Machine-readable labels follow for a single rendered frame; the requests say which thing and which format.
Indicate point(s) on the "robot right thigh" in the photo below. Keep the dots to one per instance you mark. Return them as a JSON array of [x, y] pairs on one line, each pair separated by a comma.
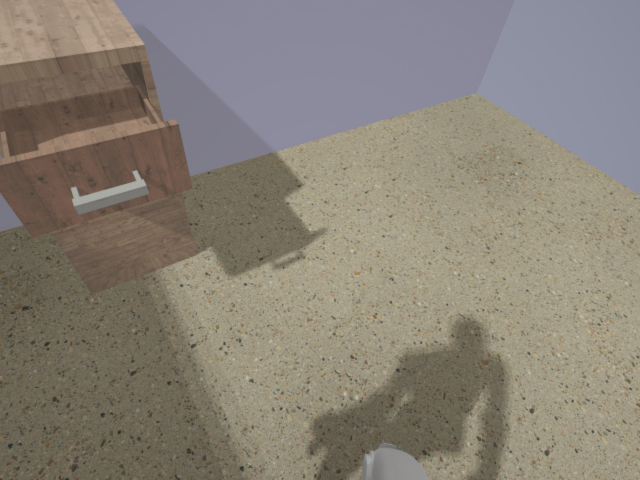
[[391, 464]]

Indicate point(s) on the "drawer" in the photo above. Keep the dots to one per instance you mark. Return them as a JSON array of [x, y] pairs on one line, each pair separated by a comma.
[[92, 142]]

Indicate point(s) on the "handle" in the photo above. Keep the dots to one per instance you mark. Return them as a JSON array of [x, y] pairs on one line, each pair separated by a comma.
[[109, 196]]

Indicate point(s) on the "cabinet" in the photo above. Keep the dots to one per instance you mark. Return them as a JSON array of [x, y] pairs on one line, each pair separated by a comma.
[[58, 49]]

